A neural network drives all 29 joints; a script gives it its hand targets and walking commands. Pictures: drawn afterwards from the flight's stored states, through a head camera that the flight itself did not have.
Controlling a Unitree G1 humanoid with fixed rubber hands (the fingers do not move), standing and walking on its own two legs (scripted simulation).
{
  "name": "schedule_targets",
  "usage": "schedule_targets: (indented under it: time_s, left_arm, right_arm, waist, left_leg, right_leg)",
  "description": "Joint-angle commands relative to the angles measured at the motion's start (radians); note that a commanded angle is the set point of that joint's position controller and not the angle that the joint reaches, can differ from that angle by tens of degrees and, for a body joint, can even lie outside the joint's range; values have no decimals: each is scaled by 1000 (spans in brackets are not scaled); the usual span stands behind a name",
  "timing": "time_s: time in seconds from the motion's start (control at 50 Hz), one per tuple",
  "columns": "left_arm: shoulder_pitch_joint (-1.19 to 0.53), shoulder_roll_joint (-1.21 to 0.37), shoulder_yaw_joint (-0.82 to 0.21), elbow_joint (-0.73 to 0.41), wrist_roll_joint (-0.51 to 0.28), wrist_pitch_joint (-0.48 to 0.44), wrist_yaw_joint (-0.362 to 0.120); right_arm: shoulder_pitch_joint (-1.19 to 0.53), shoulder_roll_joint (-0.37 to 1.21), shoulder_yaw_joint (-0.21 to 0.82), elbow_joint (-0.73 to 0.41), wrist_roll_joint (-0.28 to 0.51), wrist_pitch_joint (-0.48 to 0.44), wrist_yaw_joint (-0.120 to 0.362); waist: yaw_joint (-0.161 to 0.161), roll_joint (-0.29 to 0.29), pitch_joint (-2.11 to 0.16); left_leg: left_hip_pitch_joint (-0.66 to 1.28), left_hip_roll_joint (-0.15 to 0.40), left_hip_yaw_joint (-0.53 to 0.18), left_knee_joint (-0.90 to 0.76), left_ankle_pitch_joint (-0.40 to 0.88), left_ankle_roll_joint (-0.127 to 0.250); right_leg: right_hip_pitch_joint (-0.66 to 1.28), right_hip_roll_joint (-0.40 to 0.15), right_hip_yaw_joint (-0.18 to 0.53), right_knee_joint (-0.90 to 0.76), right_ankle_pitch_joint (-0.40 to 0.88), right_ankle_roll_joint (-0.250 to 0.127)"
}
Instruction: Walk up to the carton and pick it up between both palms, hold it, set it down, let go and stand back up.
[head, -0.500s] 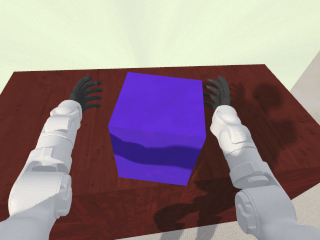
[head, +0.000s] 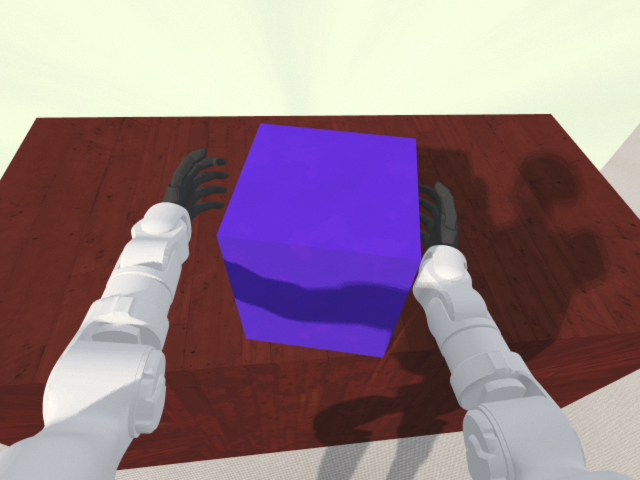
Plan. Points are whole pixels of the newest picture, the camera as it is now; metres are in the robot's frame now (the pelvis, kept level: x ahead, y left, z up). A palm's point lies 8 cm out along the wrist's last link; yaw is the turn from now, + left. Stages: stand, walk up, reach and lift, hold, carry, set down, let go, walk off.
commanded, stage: reach and lift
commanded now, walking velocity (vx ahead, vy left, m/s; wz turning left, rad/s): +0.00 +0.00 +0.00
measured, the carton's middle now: (324, 246) +0.40 -0.07 +0.04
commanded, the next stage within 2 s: none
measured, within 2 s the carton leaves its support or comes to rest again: leaves its support in 1.90 s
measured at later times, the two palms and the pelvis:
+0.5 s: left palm (200, 200) +0.45 +0.09 +0.11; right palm (432, 241) +0.35 -0.20 +0.08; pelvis -0.01 +0.00 +0.00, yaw +0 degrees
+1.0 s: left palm (198, 208) +0.43 +0.09 +0.11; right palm (431, 254) +0.34 -0.20 +0.08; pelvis +0.01 -0.01 +0.01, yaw +1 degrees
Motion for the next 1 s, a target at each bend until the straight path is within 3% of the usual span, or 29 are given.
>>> schedule_targets:
  time_s: [0.0, 0.02, 0.04, 0.06, 0.12, 0.16, 0.22, 0.26, 0.28, 0.3, 0.36, 0.4, 0.44, 0.48, 0.52, 0.54, 0.58, 0.62, 0.64, 0.68, 0.76, 0.8, 0.9, 0.98]
  left_arm:
    - [-575, 102, -9, -134, 11, -42, 17]
    - [-572, 99, -11, -115, 14, -43, 16]
    - [-524, 86, -4, -79, 28, -40, 19]
    - [-582, 91, -1, -57, 28, -46, 20]
    - [-536, 68, 1, -140, 44, -42, 44]
    - [-525, 46, 3, -142, 46, -22, 35]
    - [-579, 32, 10, -108, 53, -19, 39]
    - [-550, 9, 29, -34, 95, 2, 45]
    - [-548, -18, 25, -59, 91, -7, 44]
    - [-568, -10, 37, -31, 100, -11, 44]
    - [-563, -37, 29, -125, 95, -45, 54]
    - [-616, -35, 39, -112, 85, -55, 38]
    - [-621, -53, 59, -116, 100, -64, 27]
    - [-570, -110, 87, -43, 156, -65, -7]
    - [-555, -138, 152, 0, 229, -78, -27]
    - [-568, -202, 164, -17, 260, -86, -42]
    - [-565, -504, 143, -23, 360, -96, -113]
    - [-523, -655, 108, 3, 409, -101, -168]
    - [-493, -656, 121, 18, 432, -103, -176]
    - [-467, -678, 108, -17, 432, -101, -181]
    - [-444, -686, 132, 16, 459, -77, -191]
    - [-456, -689, 130, -19, 451, -62, -190]
    - [-431, -710, 96, -65, 448, -27, -200]
    - [-420, -745, 73, -36, 436, -30, -200]
  right_arm:
    - [-461, 21, 6, -76, -13, -20, 14]
    - [-479, 19, -19, -85, -32, -21, 11]
    - [-453, 30, 0, -56, -33, -20, 6]
    - [-499, 38, -19, -61, -43, -19, 8]
    - [-458, 31, 8, -67, -24, -41, 0]
    - [-464, 41, 30, -96, -10, -39, 2]
    - [-532, 65, 0, -117, -41, -34, -4]
    - [-512, 77, 12, -47, -51, -30, -3]
    - [-499, 89, 0, -39, -55, -31, -3]
    - [-511, 105, 3, -30, -63, -28, -2]
    - [-475, 126, 0, -61, -74, -43, 4]
    - [-538, 152, 2, -139, -92, -51, 7]
    - [-526, 177, -26, -112, -123, -55, 14]
    - [-490, 249, -43, -63, -175, -51, 38]
    - [-495, 298, -83, -80, -256, -75, 57]
    - [-515, 348, -125, -79, -305, -93, 73]
    - [-539, 651, -101, -77, -421, -138, 146]
    - [-562, 725, -79, -104, -489, -170, 215]
    - [-558, 719, -59, -105, -495, -180, 230]
    - [-548, 724, -17, -135, -495, -198, 244]
    - [-564, 734, 22, -109, -490, -213, 241]
    - [-579, 722, 18, -122, -485, -217, 235]
    - [-543, 728, 48, -118, -478, -203, 214]
    - [-566, 718, 37, -125, -478, -225, 208]
  waist:
    - [-1, 152, -483]
    - [-13, 139, -459]
    - [0, 126, -432]
    - [10, 136, -463]
    - [15, 150, -524]
    - [23, 149, -529]
    - [27, 124, -513]
    - [37, 121, -447]
    - [24, 119, -443]
    - [37, 117, -432]
    - [25, 119, -461]
    - [25, 70, -525]
    - [10, 67, -545]
    - [17, 37, -441]
    - [45, 19, -426]
    - [41, 23, -420]
    - [50, 62, -413]
    - [47, 100, -463]
    - [60, 115, -450]
    - [69, 77, -448]
    - [92, 67, -364]
    - [92, 52, -333]
    - [77, 11, -318]
    - [75, 18, -310]
  left_leg:
    - [268, 15, -31, -7, 340, -95]
    - [251, 17, -30, -17, 301, -92]
    - [248, 16, -27, -23, 278, -87]
    - [216, 11, -21, -26, 248, -85]
    - [293, 23, -32, 8, 407, -106]
    - [339, 23, -37, 22, 482, -112]
    - [285, 20, -35, -14, 361, -95]
    - [282, 24, -25, -28, 343, -96]
    - [287, 30, -29, -28, 349, -98]
    - [254, 21, -22, -36, 303, -88]
    - [269, 24, -27, -34, 338, -97]
    - [227, 9, -11, -30, 304, -85]
    - [238, 6, -14, -45, 280, -85]
    - [217, 5, -8, -71, 220, -65]
    - [156, -8, 11, -101, 160, -47]
    - [157, -2, 14, -119, 162, -50]
    - [223, 0, 17, -134, 241, -57]
    - [295, 5, 13, -116, 343, -83]
    - [306, 1, 18, -110, 359, -82]
    - [297, -2, 26, -115, 381, -74]
    - [254, -8, 39, -139, 347, -55]
    - [237, -2, 34, -155, 323, -44]
    - [271, -6, 44, -172, 294, -40]
    - [284, 0, 44, -169, 283, -47]
  right_leg:
    - [73, 34, -73, 4, 310, -36]
    - [72, 35, -79, -3, 274, -34]
    - [82, 35, -78, -1, 267, -33]
    - [68, 27, -78, 2, 247, -30]
    - [95, 47, -92, 25, 352, -33]
    - [72, 54, -91, 1, 355, -40]
    - [89, 47, -86, 4, 299, -31]
    - [75, 49, -89, -12, 261, -38]
    - [60, 48, -94, -9, 263, -34]
    - [68, 42, -89, -16, 234, -33]
    - [79, 51, -103, -5, 258, -35]
    - [124, 40, -93, 1, 290, -21]
    - [144, 39, -97, 1, 309, -11]
    - [179, 31, -94, -12, 275, -11]
    - [238, 16, -86, -9, 286, -5]
    - [257, 19, -96, -9, 289, -1]
    - [283, 20, -117, -49, 315, -8]
    - [294, 27, -116, -65, 353, -34]
    - [316, 23, -104, -64, 380, -38]
    - [361, 23, -98, -57, 457, -23]
    - [421, 8, -86, -51, 504, -3]
    - [425, -1, -81, -43, 527, 11]
    - [437, 6, -90, -63, 498, 20]
    - [407, 14, -103, -82, 419, 8]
